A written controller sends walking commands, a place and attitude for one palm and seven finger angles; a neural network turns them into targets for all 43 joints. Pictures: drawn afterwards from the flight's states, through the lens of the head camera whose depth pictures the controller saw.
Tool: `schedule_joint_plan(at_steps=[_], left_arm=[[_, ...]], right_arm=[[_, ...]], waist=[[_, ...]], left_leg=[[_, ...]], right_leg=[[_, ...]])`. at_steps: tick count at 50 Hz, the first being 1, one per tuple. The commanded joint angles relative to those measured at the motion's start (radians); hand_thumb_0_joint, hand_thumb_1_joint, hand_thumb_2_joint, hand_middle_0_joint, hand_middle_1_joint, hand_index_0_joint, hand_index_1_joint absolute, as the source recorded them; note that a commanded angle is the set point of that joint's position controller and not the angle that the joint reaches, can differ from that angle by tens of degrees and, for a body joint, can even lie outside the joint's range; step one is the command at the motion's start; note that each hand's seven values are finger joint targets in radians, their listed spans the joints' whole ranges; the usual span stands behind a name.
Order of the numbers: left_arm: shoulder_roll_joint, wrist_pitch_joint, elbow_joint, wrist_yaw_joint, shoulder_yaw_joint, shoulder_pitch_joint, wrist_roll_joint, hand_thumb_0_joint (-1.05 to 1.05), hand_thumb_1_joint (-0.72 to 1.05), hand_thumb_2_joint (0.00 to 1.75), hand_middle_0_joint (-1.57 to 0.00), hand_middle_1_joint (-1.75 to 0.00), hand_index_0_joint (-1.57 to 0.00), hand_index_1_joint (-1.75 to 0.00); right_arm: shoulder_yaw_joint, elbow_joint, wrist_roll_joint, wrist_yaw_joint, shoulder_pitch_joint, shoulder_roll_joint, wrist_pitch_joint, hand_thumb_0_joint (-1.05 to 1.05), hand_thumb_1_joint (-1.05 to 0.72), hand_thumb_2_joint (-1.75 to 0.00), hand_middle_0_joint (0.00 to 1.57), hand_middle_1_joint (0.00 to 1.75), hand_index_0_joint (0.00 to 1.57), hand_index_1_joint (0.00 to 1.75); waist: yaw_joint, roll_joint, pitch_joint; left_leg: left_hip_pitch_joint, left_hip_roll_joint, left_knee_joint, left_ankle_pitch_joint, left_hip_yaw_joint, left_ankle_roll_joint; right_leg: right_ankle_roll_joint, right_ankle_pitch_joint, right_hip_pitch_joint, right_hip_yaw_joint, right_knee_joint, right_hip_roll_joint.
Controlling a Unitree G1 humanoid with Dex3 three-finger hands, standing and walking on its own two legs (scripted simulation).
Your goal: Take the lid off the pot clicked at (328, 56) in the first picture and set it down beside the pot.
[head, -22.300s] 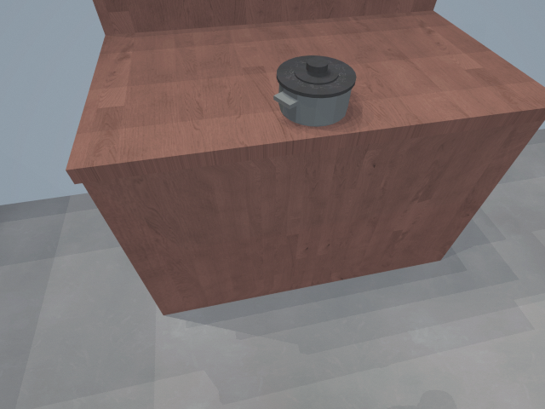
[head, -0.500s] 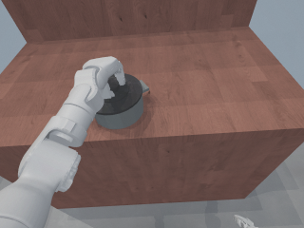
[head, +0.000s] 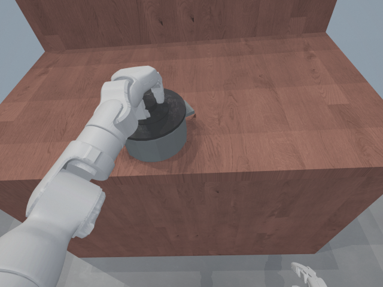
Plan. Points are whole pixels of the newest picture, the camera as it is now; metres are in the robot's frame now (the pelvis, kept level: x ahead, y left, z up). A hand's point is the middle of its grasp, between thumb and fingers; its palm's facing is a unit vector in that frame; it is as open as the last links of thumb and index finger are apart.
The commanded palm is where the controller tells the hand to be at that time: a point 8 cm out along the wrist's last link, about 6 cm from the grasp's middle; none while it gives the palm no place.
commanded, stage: lift the lid straight up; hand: left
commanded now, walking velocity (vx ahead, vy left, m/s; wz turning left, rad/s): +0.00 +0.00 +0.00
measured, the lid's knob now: (146, 104) +0.49 +0.10 +0.14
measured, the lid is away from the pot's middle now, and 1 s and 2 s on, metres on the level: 0.00 0.01 0.04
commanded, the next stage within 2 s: move the lid sideways beside the pot in 1.62 s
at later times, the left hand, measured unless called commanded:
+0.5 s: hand (128, 90) +0.45 +0.11 +0.20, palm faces -0.26 -0.06 -0.96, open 7.6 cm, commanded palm +0.44 +0.12 +0.28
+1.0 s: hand (130, 66) +0.46 +0.10 +0.25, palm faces -0.18 -0.04 -0.98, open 7.6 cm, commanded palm +0.44 +0.10 +0.32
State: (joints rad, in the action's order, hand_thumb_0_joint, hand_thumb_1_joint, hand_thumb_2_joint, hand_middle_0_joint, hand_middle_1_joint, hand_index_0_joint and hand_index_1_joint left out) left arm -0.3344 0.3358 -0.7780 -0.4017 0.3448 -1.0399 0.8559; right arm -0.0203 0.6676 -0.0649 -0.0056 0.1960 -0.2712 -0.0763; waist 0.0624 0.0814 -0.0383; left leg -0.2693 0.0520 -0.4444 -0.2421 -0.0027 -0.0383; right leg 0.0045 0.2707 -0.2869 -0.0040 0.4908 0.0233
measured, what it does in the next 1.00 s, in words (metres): stands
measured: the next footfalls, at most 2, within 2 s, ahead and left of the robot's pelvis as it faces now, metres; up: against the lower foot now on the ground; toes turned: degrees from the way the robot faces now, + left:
none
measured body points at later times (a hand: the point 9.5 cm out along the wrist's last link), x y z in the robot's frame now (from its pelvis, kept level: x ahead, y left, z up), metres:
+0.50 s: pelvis -0.01 +0.00 +0.00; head +0.01 -0.03 +0.45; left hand +0.46 +0.12 +0.26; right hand +0.12 -0.25 -0.12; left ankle -0.01 +0.10 -0.74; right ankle -0.01 -0.12 -0.74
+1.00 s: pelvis -0.01 +0.01 +0.00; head +0.00 -0.03 +0.45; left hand +0.46 +0.10 +0.31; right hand +0.11 -0.24 -0.13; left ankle -0.01 +0.10 -0.74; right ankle -0.01 -0.12 -0.74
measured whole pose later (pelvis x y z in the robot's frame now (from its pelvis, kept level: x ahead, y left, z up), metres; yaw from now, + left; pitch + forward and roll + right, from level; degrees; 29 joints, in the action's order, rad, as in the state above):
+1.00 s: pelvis -0.01 +0.01 +0.00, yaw +0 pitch +3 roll +1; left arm -0.38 0.33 -0.81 -0.47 0.32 -1.24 0.87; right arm -0.03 0.67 -0.06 0.00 0.22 -0.27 -0.03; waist 0.06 0.08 -0.05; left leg -0.26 0.06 -0.42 -0.21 0.00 -0.05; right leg 0.01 0.25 -0.28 -0.01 0.47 0.04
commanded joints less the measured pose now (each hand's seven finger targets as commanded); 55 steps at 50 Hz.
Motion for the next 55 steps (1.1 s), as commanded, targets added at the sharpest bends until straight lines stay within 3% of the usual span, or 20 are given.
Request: schedule_joint_plan(at_steps=[1,3,10,11,15,18,20,22,27,30,34,35,38,41,44,45,46,50,52,55], left_arm=[[-0.222,-0.003,0.21,0.044,-0.107,-0.615,0.042,0.0,0.62,1.03,-0.83,-1.0,-0.87,-0.99],[-0.234,0.008,0.166,0.036,-0.121,-0.617,0.04,0.0,0.62,1.03,-0.83,-1.0,-0.87,-0.99],[-0.234,-0.013,0.275,0.012,-0.114,-0.663,0.019,0.0,0.62,1.03,-0.83,-1.0,-0.87,-0.99],[-0.272,-0.014,0.289,0.01,-0.137,-0.675,0.036,0.0,0.62,1.03,-0.83,-1.0,-0.87,-0.99],[-0.281,-0.007,0.213,0.007,-0.152,-0.629,0.023,0.0,0.62,1.03,-0.83,-1.0,-0.87,-0.99],[-0.287,-0.008,0.234,0.003,-0.141,-0.683,0.045,0.0,0.62,1.03,-0.83,-1.0,-0.87,-0.99],[-0.266,-0.013,0.252,0.001,-0.127,-0.678,0.02,0.0,0.62,1.03,-0.83,-1.0,-0.87,-0.99],[-0.303,-0.009,0.239,-0.004,-0.146,-0.717,0.043,0.0,0.62,1.03,-0.83,-1.0,-0.87,-0.99],[-0.241,-0.01,0.227,-0.013,-0.085,-0.779,0.034,0.0,0.62,1.03,-0.83,-1.0,-0.87,-0.99],[-0.26,-0.021,0.253,-0.008,-0.108,-0.774,0.015,0.0,0.62,1.03,-0.83,-1.0,-0.87,-0.99],[-0.272,-0.008,0.148,-0.01,-0.121,-0.776,0.045,0.0,0.62,1.03,-0.83,-1.0,-0.87,-0.99],[-0.224,-0.015,0.186,-0.01,-0.085,-0.777,0.016,0.0,0.62,1.03,-0.83,-1.0,-0.87,-0.99],[-0.239,-0.01,0.159,-0.01,-0.093,-0.816,0.045,0.0,0.62,1.03,-0.83,-1.0,-0.87,-0.99],[-0.316,-0.02,0.186,-0.004,-0.156,-0.828,0.049,0.0,0.62,1.03,-0.83,-1.0,-0.87,-0.99],[-0.244,-0.009,0.147,-0.01,-0.101,-0.827,0.054,0.0,0.62,1.03,-0.83,-1.0,-0.87,-0.99],[-0.256,-0.012,0.149,-0.006,-0.126,-0.787,0.027,0.0,0.62,1.03,-0.83,-1.0,-0.87,-0.99],[-0.319,-0.014,0.185,-0.005,-0.167,-0.83,0.053,0.0,0.62,1.03,-0.83,-1.0,-0.87,-0.99],[-0.21,-0.006,0.158,-0.01,-0.081,-0.818,0.026,0.0,0.62,1.03,-0.83,-1.0,-0.87,-0.99],[-0.302,0.002,0.144,-0.006,-0.148,-0.872,0.058,0.0,0.62,1.03,-0.83,-1.0,-0.87,-0.99],[-0.305,-0.013,0.187,-0.004,-0.144,-0.895,0.039,0.0,0.62,1.03,-0.83,-1.0,-0.87,-0.99]], right_arm=[[0.041,-0.126,0.003,0.002,-0.049,-0.101,0.053,0.0,-0.9,-0.9,0.2,0.3,0.2,0.3],[0.038,-0.117,0.0,0.004,-0.044,-0.108,0.043,0.0,-0.9,-0.9,0.2,0.3,0.2,0.3],[0.044,-0.139,0.001,0.004,-0.055,-0.109,0.056,0.0,-0.9,-0.9,0.2,0.3,0.2,0.3],[0.041,-0.141,0.002,0.007,-0.059,-0.103,0.06,0.0,-0.9,-0.9,0.2,0.3,0.2,0.3],[0.042,-0.135,0.0,0.003,-0.055,-0.116,0.055,0.0,-0.9,-0.9,0.2,0.3,0.2,0.3],[0.036,-0.139,-0.002,0.002,-0.065,-0.107,0.06,0.0,-0.9,-0.9,0.2,0.3,0.2,0.3],[0.04,-0.143,-0.002,0.001,-0.064,-0.113,0.062,0.0,-0.9,-0.9,0.2,0.3,0.2,0.3],[0.034,-0.139,-0.001,-0.002,-0.064,-0.109,0.064,0.0,-0.9,-0.9,0.2,0.3,0.2,0.3],[0.032,-0.135,-0.008,-0.005,-0.067,-0.104,0.074,0.0,-0.9,-0.9,0.2,0.3,0.2,0.3],[0.037,-0.137,-0.001,-0.004,-0.058,-0.112,0.089,0.0,-0.9,-0.9,0.2,0.3,0.2,0.3],[0.029,-0.118,-0.002,-0.006,-0.051,-0.108,0.086,0.0,-0.9,-0.9,0.2,0.3,0.2,0.3],[0.032,-0.123,-0.001,-0.003,-0.047,-0.114,0.083,0.0,-0.9,-0.9,0.2,0.3,0.2,0.3],[0.027,-0.123,-0.001,-0.003,-0.057,-0.104,0.086,0.0,-0.9,-0.9,0.2,0.3,0.2,0.3],[0.025,-0.13,0.005,-0.004,-0.057,-0.108,0.09,0.0,-0.9,-0.9,0.2,0.3,0.2,0.3],[0.028,-0.128,0.001,0.0,-0.058,-0.101,0.09,0.0,-0.9,-0.9,0.2,0.3,0.2,0.3],[0.035,-0.125,0.003,-0.001,-0.044,-0.115,0.085,0.0,-0.9,-0.9,0.2,0.3,0.2,0.3],[0.027,-0.131,0.006,0.0,-0.055,-0.111,0.088,0.0,-0.9,-0.9,0.2,0.3,0.2,0.3],[0.032,-0.132,-0.001,0.002,-0.055,-0.112,0.081,0.0,-0.9,-0.9,0.2,0.3,0.2,0.3],[0.023,-0.128,0.003,-0.004,-0.055,-0.112,0.081,0.0,-0.9,-0.9,0.2,0.3,0.2,0.3],[0.028,-0.137,0.004,-0.009,-0.056,-0.114,0.093,0.0,-0.9,-0.9,0.2,0.3,0.2,0.3]], waist=[[0.002,-0.126,-0.456],[0.003,-0.172,-0.389],[0.003,-0.116,-0.443],[-0.007,-0.118,-0.468],[-0.007,-0.147,-0.395],[-0.008,-0.129,-0.402],[-0.002,-0.115,-0.404],[-0.004,-0.133,-0.409],[0.014,-0.11,-0.378],[0.009,-0.065,-0.424],[0.002,-0.133,-0.374],[0.008,-0.106,-0.382],[0.006,-0.116,-0.374],[-0.012,-0.117,-0.432],[-0.002,-0.143,-0.38],[-0.006,-0.139,-0.385],[-0.019,-0.136,-0.427],[0.002,-0.138,-0.379],[-0.01,-0.15,-0.382],[-0.008,-0.12,-0.445]], left_leg=[[0.225,0.009,-0.008,0.408,-0.023,-0.036],[0.176,0.012,0.012,0.329,-0.012,-0.035],[0.228,0.014,0.001,0.387,-0.021,-0.041],[0.235,0.013,0.004,0.392,-0.026,-0.038],[0.18,0.015,0.018,0.327,-0.015,-0.039],[0.194,0.016,0.024,0.314,-0.014,-0.038],[0.206,0.014,0.02,0.326,-0.022,-0.039],[0.198,0.014,0.029,0.296,-0.022,-0.036],[0.215,0.011,0.035,0.254,-0.03,-0.03],[0.259,0.008,0.021,0.321,-0.047,-0.028],[0.199,0.01,0.039,0.267,-0.036,-0.027],[0.215,0.01,0.04,0.29,-0.041,-0.023],[0.212,0.008,0.042,0.264,-0.037,-0.023],[0.212,0.007,0.045,0.292,-0.04,-0.022],[0.204,0.005,0.042,0.284,-0.036,-0.024],[0.201,0.003,0.044,0.297,-0.037,-0.024],[0.208,0.003,0.049,0.309,-0.034,-0.02],[0.203,0.003,0.043,0.313,-0.033,-0.023],[0.181,0.005,0.054,0.262,-0.026,-0.026],[0.211,0.008,0.041,0.308,-0.027,-0.03]], right_leg=[[-0.04,-0.495,0.139,0.029,-0.016,-0.036],[-0.036,-0.46,0.131,0.036,-0.028,-0.036],[-0.041,-0.493,0.15,0.03,-0.03,-0.028],[-0.039,-0.491,0.167,0.027,-0.025,-0.033],[-0.041,-0.46,0.158,0.031,-0.04,-0.027],[-0.04,-0.44,0.15,0.029,-0.039,-0.031],[-0.044,-0.436,0.144,0.03,-0.044,-0.027],[-0.04,-0.417,0.148,0.031,-0.043,-0.032],[-0.042,-0.347,0.087,0.039,-0.05,-0.037],[-0.05,-0.367,0.088,0.039,-0.044,-0.033],[-0.046,-0.341,0.086,0.042,-0.045,-0.037],[-0.05,-0.352,0.086,0.043,-0.049,-0.03],[-0.048,-0.326,0.072,0.042,-0.048,-0.036],[-0.049,-0.356,0.124,0.035,-0.041,-0.031],[-0.048,-0.341,0.087,0.041,-0.047,-0.036],[-0.05,-0.351,0.103,0.041,-0.053,-0.028],[-0.048,-0.366,0.129,0.035,-0.043,-0.031],[-0.049,-0.361,0.095,0.04,-0.054,-0.027],[-0.047,-0.34,0.109,0.035,-0.055,-0.032],[-0.047,-0.387,0.143,0.024,-0.052,-0.021]])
